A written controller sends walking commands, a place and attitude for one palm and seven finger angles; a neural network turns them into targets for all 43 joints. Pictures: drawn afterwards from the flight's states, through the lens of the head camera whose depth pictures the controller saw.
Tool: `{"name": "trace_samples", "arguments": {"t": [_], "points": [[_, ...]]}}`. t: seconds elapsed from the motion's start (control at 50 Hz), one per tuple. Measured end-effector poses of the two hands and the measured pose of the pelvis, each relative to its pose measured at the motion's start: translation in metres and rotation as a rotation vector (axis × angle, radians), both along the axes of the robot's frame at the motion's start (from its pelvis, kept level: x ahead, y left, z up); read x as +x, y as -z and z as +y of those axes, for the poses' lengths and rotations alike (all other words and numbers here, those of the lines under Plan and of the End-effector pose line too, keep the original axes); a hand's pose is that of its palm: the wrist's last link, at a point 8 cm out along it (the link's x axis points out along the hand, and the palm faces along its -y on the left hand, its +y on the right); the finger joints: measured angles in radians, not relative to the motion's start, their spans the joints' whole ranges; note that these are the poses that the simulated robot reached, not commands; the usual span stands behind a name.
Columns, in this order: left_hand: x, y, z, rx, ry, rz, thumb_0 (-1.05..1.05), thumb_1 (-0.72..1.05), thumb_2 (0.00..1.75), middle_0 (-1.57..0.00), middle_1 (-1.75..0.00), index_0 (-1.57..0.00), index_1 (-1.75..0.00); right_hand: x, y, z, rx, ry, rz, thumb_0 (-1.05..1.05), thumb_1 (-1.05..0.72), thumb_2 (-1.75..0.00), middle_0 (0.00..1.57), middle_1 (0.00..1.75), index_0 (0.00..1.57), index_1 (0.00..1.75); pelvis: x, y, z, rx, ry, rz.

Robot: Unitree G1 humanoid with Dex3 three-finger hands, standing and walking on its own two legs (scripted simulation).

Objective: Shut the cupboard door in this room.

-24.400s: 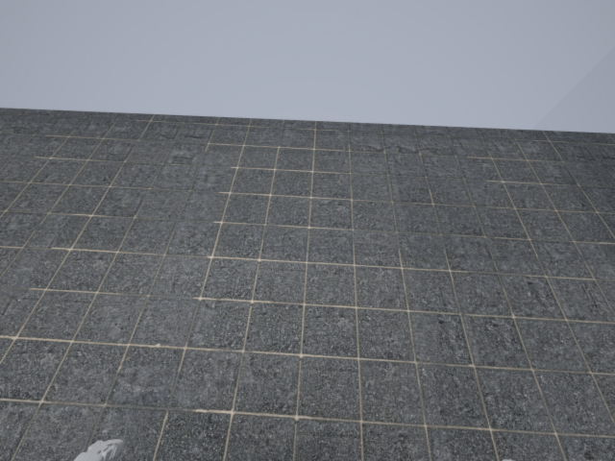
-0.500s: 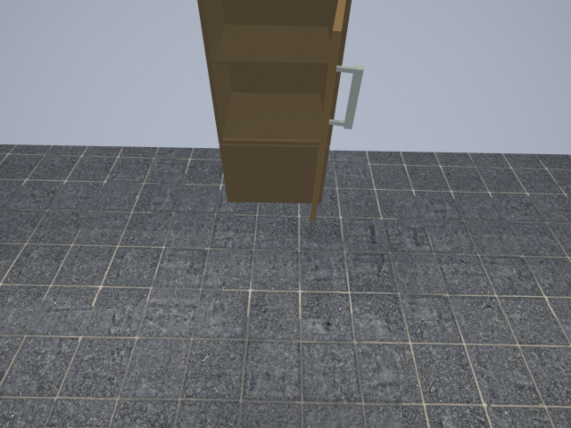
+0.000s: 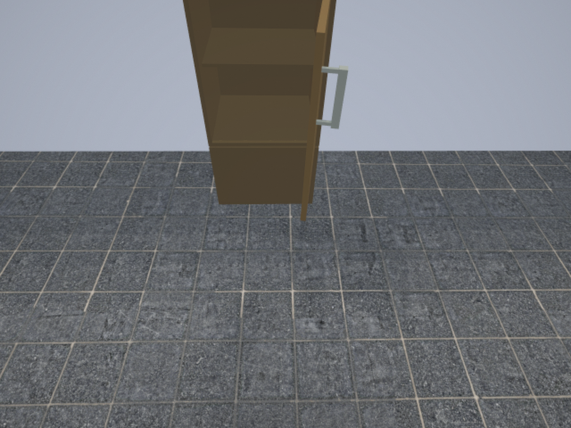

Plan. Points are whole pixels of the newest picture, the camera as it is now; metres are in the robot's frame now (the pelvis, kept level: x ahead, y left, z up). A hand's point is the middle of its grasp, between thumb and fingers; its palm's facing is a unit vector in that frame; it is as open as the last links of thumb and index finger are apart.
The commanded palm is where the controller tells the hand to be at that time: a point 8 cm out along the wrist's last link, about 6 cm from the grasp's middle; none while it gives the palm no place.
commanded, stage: stand and wait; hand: left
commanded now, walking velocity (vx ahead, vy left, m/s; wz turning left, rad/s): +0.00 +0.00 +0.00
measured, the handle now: (330, 98) +0.84 -0.07 +0.03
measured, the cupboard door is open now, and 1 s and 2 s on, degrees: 80 80 80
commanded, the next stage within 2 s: look at it before walking up in 0.24 s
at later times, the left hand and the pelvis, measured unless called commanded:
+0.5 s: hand out of the picture -0.07 +0.14 -0.18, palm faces +0.04 -0.99 -0.14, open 7.4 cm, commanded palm none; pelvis -0.01 +0.00 +0.00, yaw +0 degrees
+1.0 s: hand out of the picture -0.03 +0.19 -0.18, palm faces +0.01 -0.98 -0.18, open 7.4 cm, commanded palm none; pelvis -0.01 +0.02 +0.00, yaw +0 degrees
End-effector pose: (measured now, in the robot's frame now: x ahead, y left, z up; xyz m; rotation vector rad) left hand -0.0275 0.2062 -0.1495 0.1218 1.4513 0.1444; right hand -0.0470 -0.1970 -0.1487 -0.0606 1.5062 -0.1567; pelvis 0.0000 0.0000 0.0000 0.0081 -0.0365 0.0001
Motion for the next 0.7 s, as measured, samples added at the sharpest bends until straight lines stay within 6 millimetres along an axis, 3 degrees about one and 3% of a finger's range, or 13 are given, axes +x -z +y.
{"name": "trace_samples", "arguments": {"t": [0.18,0.34,0.48,0.7], "points": [[-0.031,0.001,-0.014,-0.030,-0.026,0.050,0.01,0.91,0.90,-0.20,-0.30,-0.20,-0.30,0.007,0.000,-0.001,-0.006,-0.006,-0.039,0.00,-0.91,-0.90,0.20,0.30,0.20,0.30,-0.007,0.000,-0.001,-0.003,0.000,-0.002],[-0.045,0.002,-0.017,-0.039,-0.031,0.070,0.01,0.91,0.90,-0.20,-0.30,-0.20,-0.30,0.011,-0.001,-0.009,-0.028,-0.011,-0.057,0.00,-0.92,-0.90,0.20,0.30,0.20,0.30,-0.012,0.000,-0.001,-0.005,0.003,-0.001],[-0.044,0.002,-0.013,-0.034,-0.024,0.064,0.01,0.91,0.90,-0.20,-0.30,-0.20,-0.30,0.009,-0.002,-0.009,-0.034,-0.008,-0.062,0.00,-0.91,-0.90,0.20,0.30,0.20,0.30,-0.014,0.000,0.000,-0.008,0.005,0.001],[-0.027,0.002,0.002,-0.014,-0.004,0.022,0.01,0.91,0.90,-0.20,-0.30,-0.20,-0.30,0.007,-0.003,-0.005,-0.035,-0.003,-0.062,0.00,-0.91,-0.90,0.20,0.30,0.20,0.30,-0.015,0.000,0.005,-0.010,0.006,0.003]]}}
